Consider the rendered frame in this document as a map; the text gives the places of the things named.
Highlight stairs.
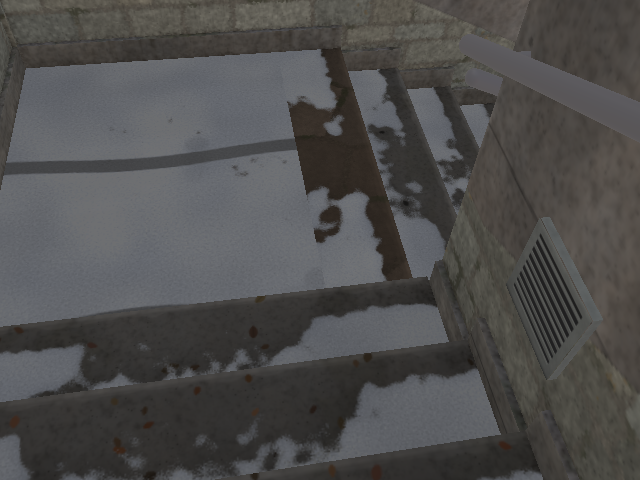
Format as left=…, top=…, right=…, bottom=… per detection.
left=0, top=276, right=543, bottom=480
left=348, top=68, right=495, bottom=280

